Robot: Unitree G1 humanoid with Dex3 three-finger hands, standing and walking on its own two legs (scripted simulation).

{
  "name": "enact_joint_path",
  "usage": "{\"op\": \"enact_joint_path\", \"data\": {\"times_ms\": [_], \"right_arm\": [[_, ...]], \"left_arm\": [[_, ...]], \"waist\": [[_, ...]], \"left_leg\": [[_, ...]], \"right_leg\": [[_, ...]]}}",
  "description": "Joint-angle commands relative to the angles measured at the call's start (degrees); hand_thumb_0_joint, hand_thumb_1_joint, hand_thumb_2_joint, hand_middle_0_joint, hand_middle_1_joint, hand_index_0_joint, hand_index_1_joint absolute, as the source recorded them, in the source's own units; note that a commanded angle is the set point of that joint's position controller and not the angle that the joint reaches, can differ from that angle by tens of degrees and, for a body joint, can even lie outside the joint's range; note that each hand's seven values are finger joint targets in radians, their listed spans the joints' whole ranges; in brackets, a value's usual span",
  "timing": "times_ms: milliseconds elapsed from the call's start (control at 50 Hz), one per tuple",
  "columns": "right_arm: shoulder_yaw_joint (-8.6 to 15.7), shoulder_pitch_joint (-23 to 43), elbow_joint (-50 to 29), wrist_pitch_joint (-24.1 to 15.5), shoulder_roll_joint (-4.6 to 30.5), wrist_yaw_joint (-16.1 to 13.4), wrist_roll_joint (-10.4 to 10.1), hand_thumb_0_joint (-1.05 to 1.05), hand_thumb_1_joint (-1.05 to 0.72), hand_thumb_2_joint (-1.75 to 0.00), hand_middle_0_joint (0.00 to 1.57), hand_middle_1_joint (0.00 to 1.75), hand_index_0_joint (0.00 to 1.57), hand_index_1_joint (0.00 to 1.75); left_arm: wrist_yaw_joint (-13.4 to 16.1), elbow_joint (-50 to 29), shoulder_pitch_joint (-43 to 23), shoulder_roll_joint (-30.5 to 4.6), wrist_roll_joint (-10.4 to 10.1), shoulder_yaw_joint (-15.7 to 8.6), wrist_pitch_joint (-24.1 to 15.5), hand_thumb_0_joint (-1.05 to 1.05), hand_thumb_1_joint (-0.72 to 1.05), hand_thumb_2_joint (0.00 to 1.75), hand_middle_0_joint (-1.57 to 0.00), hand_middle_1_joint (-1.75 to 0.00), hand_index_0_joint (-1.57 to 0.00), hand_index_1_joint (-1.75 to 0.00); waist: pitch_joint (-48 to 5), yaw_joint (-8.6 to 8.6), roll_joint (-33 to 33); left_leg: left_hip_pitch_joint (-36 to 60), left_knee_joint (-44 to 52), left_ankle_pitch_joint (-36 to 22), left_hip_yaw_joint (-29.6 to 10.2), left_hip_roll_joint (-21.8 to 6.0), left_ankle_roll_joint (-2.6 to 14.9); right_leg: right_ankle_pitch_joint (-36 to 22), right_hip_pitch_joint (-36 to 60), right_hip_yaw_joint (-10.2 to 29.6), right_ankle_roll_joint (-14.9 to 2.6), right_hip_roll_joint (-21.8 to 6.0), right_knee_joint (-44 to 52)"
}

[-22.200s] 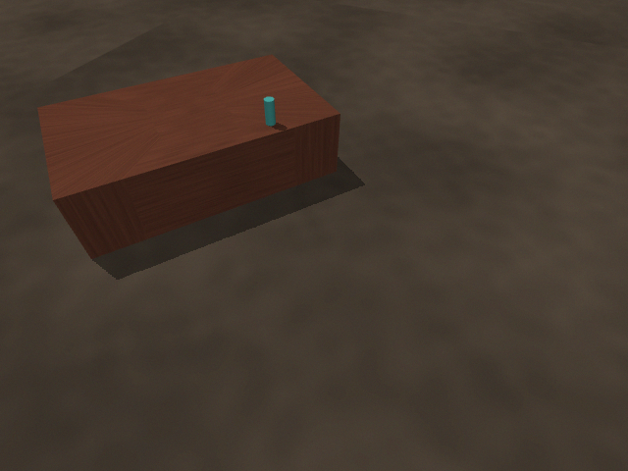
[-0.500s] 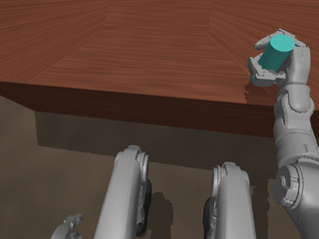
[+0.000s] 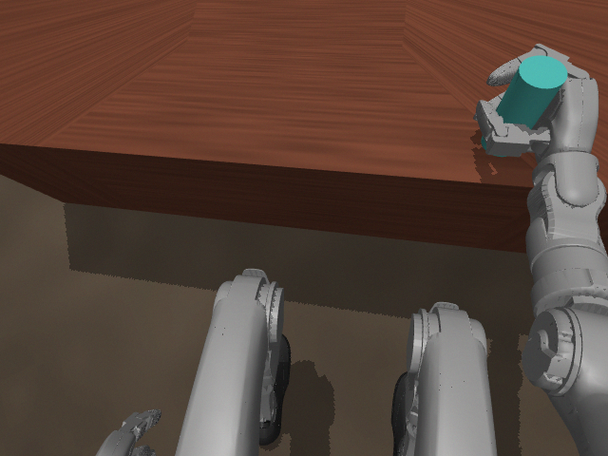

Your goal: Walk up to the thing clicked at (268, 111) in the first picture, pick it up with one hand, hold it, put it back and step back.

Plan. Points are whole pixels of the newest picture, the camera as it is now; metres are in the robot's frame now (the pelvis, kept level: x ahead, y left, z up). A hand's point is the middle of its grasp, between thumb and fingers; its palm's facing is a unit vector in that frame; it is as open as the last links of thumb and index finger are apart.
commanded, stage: lower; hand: right
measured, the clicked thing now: (518, 111) +0.54 -0.16 -0.01
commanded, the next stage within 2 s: loosen in 0.18 s
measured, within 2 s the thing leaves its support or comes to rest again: neither
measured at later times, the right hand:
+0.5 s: hand (505, 110) +0.54 -0.15 -0.01, palm faces -0.01 +1.00 -0.03, open 6.4 cm
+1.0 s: hand (522, 100) +0.55 -0.16 +0.00, palm faces +0.02 +1.00 -0.04, open 15.2 cm
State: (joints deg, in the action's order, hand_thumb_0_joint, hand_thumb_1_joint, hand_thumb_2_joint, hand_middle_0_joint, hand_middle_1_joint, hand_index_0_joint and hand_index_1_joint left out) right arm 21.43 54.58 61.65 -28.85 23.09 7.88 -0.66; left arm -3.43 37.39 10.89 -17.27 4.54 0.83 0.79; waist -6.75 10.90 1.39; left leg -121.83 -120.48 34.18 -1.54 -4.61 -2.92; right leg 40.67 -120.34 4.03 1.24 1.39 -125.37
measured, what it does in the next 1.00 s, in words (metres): stands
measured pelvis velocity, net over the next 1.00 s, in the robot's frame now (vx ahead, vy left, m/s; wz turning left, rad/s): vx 0.00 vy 0.00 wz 0.01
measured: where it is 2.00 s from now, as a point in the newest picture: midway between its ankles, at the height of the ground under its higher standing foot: (336, 430)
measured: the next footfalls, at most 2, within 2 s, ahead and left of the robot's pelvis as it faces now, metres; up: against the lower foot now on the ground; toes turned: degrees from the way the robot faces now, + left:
none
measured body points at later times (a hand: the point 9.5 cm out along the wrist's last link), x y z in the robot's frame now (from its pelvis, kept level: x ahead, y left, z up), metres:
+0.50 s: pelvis +0.00 +0.00 -0.02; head +0.22 -0.02 +0.38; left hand +0.05 +0.29 -0.13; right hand +0.53 -0.20 -0.01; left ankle +0.11 +0.15 -0.36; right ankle +0.08 -0.12 -0.36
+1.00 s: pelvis +0.00 +0.00 -0.01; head +0.23 -0.02 +0.38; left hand +0.06 +0.29 -0.13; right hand +0.54 -0.21 +0.00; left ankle +0.11 +0.15 -0.36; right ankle +0.08 -0.12 -0.36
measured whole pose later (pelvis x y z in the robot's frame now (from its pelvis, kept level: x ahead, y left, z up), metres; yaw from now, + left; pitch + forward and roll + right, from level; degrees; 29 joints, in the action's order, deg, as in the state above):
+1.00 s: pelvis +0.00 +0.00 -0.01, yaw +0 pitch +35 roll +4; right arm 23.5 55.7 59.9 -27.2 25.7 7.8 0.0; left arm -3.6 36.4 11.2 -17.5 4.1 1.7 2.8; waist -6.5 11.4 1.5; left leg -122.9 -121.8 34.2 -1.4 -4.4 -3.1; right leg 40.9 -121.6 4.4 1.2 1.4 -127.0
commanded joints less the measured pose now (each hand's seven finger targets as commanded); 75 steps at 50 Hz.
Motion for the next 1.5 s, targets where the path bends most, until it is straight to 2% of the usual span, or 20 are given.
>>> {"op": "enact_joint_path", "data": {"times_ms": [0,260,440,580,660,800,940,1040,1120,1200,1260,1280,1300,1320,1340,1380,1400,1420,1460,1480], "right_arm": [[0.91,26.76,-14.86,-4.98,11.54,-0.47,-1.25,0.00,-0.56,-1.39,1.44,1.50,1.45,1.50],[0.58,25.55,-9.83,-5.08,11.10,-0.23,-0.60,0.00,-0.55,-1.33,1.41,1.45,1.41,1.45],[0.13,26.57,-7.62,-4.34,11.58,0.04,-0.25,0.00,-0.05,-0.61,1.20,0.87,1.19,0.87],[0.59,25.99,-8.62,-3.88,11.90,-0.20,-0.69,0.00,0.30,-0.27,0.71,0.47,0.70,0.47],[0.73,25.49,-9.94,-4.07,11.79,-0.07,-0.77,0.00,0.35,-0.23,0.55,0.37,0.54,0.37],[0.81,24.46,-9.38,-3.82,11.24,-0.59,-0.52,0.00,0.36,-0.24,0.28,0.26,0.27,0.26],[4.37,27.67,-17.81,-2.67,19.15,-0.75,-0.36,0.00,0.43,-0.14,0.18,0.15,0.17,0.15],[6.32,29.99,-19.09,0.30,23.66,0.40,-0.27,0.00,0.51,-0.05,0.09,0.06,0.09,0.06],[7.25,29.10,-15.67,3.84,26.67,3.16,-0.69,0.00,0.58,-0.04,0.07,0.05,0.07,0.05],[4.40,27.87,-9.02,7.06,23.31,6.92,-1.45,0.00,0.57,-0.04,0.07,0.05,0.07,0.05],[4.21,24.96,-4.66,8.25,22.81,9.23,-2.01,0.00,0.48,-0.05,0.06,0.04,0.07,0.04],[5.26,18.92,0.42,12.21,34.15,5.82,7.87,0.00,0.47,-0.08,0.04,0.06,0.06,0.06],[3.92,22.89,-4.20,13.46,31.26,3.75,7.36,0.00,0.50,-0.07,0.04,0.06,0.06,0.06],[2.01,26.83,-7.45,14.12,28.81,3.17,7.65,0.00,0.54,-0.07,0.04,0.06,0.06,0.06],[1.94,28.00,-9.05,14.99,29.98,2.71,8.54,0.00,0.52,-0.07,0.04,0.06,0.06,0.06],[3.68,28.47,-14.39,16.53,36.42,0.86,10.14,0.00,0.53,-0.07,0.04,0.06,0.06,0.06],[6.36,28.76,-17.12,17.18,41.51,-0.40,10.93,0.00,0.55,-0.06,0.04,0.06,0.05,0.06],[7.05,27.86,-18.27,17.55,43.02,-1.43,11.36,0.00,0.59,-0.04,0.03,0.06,0.05,0.06],[6.46,26.84,-18.96,18.36,41.07,-3.59,11.42,0.00,0.44,-0.12,0.06,0.07,0.06,0.07],[4.50,27.33,-17.39,18.56,37.74,-4.48,11.26,0.00,0.43,-0.12,0.07,0.07,0.07,0.07]], "left_arm": [[0.66,-1.86,11.28,-11.82,-0.06,-4.18,-0.49,0.00,0.89,0.90,-0.20,-0.30,-0.20,-0.30],[0.17,-1.83,11.35,-12.03,0.27,-3.36,0.12,0.00,0.88,0.90,-0.20,-0.30,-0.20,-0.30],[-0.03,-2.53,10.53,-12.21,0.17,-2.98,0.60,0.00,0.93,0.87,-0.21,-0.31,-0.22,-0.29],[0.08,-2.71,11.09,-12.28,0.03,-2.93,0.55,0.00,0.89,0.90,-0.21,-0.30,-0.21,-0.30],[0.12,-2.39,11.58,-12.45,0.19,-2.96,0.56,0.00,0.89,0.91,-0.21,-0.30,-0.20,-0.31],[-0.02,-2.61,11.51,-12.40,0.09,-3.18,0.59,0.00,0.90,0.89,-0.21,-0.30,-0.20,-0.30],[0.73,-3.03,12.29,-12.78,-0.56,-3.75,1.59,0.00,0.89,0.89,-0.20,-0.29,-0.19,-0.30],[1.81,-3.23,12.08,-12.69,-1.55,-3.87,2.07,0.00,0.89,0.89,-0.20,-0.29,-0.19,-0.29],[2.67,-3.56,11.83,-12.52,-2.79,-3.69,1.83,0.00,0.88,0.90,-0.20,-0.29,-0.19,-0.30],[3.12,-3.39,11.78,-11.92,-3.58,-3.39,0.99,0.00,0.89,0.89,-0.20,-0.30,-0.20,-0.30],[2.95,-3.01,12.27,-11.98,-3.78,-3.12,0.18,0.00,0.87,0.92,-0.21,-0.32,-0.21,-0.32],[2.18,-4.17,13.50,-11.03,-3.48,-2.38,2.19,0.00,0.88,0.92,-0.21,-0.32,-0.21,-0.32],[1.55,-5.91,12.99,-9.96,-3.79,-1.67,3.26,0.00,0.88,0.91,-0.21,-0.32,-0.21,-0.32],[1.19,-6.45,13.26,-10.15,-3.84,-2.40,4.00,0.00,0.89,0.92,-0.21,-0.32,-0.21,-0.32],[0.90,-6.68,13.33,-11.62,-3.76,-3.59,4.60,0.00,0.89,0.92,-0.21,-0.32,-0.21,-0.32],[0.72,-7.83,13.79,-11.58,-4.07,-3.59,5.31,0.00,0.89,0.91,-0.20,-0.31,-0.20,-0.31],[0.69,-8.27,14.31,-11.52,-4.28,-3.54,5.83,0.00,0.89,0.91,-0.20,-0.31,-0.20,-0.31],[0.75,-8.53,14.40,-11.06,-4.44,-3.18,6.26,0.00,0.90,0.91,-0.19,-0.31,-0.19,-0.31],[0.96,-8.18,14.73,-9.74,-4.57,-3.01,6.84,0.00,0.90,0.90,-0.20,-0.30,-0.20,-0.30],[1.27,-7.64,14.40,-9.25,-4.65,-2.93,6.74,0.00,0.90,0.90,-0.20,-0.30,-0.20,-0.30]], "waist": [[-43.05,1.48,8.00],[-39.45,2.30,7.32],[-37.65,2.43,6.23],[-38.78,2.11,7.11],[-39.88,2.07,8.45],[-38.80,2.32,7.60],[-47.70,0.43,9.80],[-47.22,0.66,10.07],[-44.32,1.09,8.65],[-37.40,2.85,6.22],[-34.13,2.68,5.53],[-35.80,-2.40,8.41],[-37.15,-0.44,8.22],[-39.06,-0.10,9.02],[-40.49,-0.48,10.30],[-45.24,-2.20,13.23],[-47.92,-3.49,12.66],[-48.08,-3.85,13.71],[-47.11,-3.49,12.65],[-43.07,-2.21,12.26]], "left_leg": [[26.77,10.46,-9.05,4.48,1.41,4.46],[25.25,9.02,-9.27,4.63,1.54,4.34],[24.20,10.15,-3.63,4.78,1.73,4.14],[24.42,9.35,-5.59,4.93,1.86,4.27],[24.65,8.32,-8.98,5.16,1.63,4.42],[23.57,8.76,-7.91,5.20,1.63,4.39],[30.48,10.63,-9.79,4.18,1.54,4.34],[31.88,13.15,-10.55,4.04,1.63,4.34],[34.48,17.28,-8.98,3.79,1.66,4.13],[33.10,21.01,-6.89,3.86,1.91,4.09],[31.94,22.23,-6.42,4.17,2.13,4.25],[35.53,25.07,-5.83,3.75,2.76,4.43],[36.56,25.82,-7.04,4.03,2.85,4.22],[37.90,26.93,-7.44,3.74,2.94,4.23],[38.45,27.21,-7.84,3.91,2.88,4.25],[41.44,28.64,-10.96,3.74,3.10,4.21],[44.64,30.22,-11.31,3.48,3.34,4.09],[47.13,31.03,-12.50,3.38,3.24,4.04],[50.98,34.68,-12.57,3.39,3.70,3.92],[50.69,37.06,-11.04,3.35,3.85,3.87]], "right_leg": [[-10.13,22.21,-2.93,-2.04,0.06,15.49],[-10.14,19.05,-3.11,-2.12,0.04,13.65],[-3.48,16.12,-3.33,-2.58,0.21,14.44],[-5.84,16.93,-3.08,-2.41,0.13,14.27],[-10.09,19.47,-2.93,-1.99,0.07,13.82],[-8.98,19.71,-2.74,-2.09,0.05,14.20],[-11.28,24.23,-3.41,-2.08,-0.06,15.65],[-12.45,27.60,-2.86,-2.08,-0.51,18.34],[-10.60,27.89,-2.77,-2.46,-0.77,21.35],[-8.50,26.50,-2.25,-2.90,-1.09,23.67],[-8.60,26.95,-1.63,-2.86,-1.27,24.96],[-9.18,33.51,-1.99,-2.30,-1.30,30.39],[-10.06,35.16,-1.12,-2.30,-1.78,31.30],[-10.03,37.01,-1.12,-2.38,-1.83,32.30],[-10.58,40.16,-0.34,-2.10,-2.08,33.88],[-15.74,46.72,0.18,-1.58,-2.50,35.35],[-16.60,48.31,-0.39,-1.73,-2.58,35.73],[-18.42,49.99,-0.64,-1.55,-2.75,36.68],[-18.16,52.13,-0.77,-1.64,-3.07,39.62],[-15.39,52.18,-0.79,-1.84,-3.26,41.18]]}}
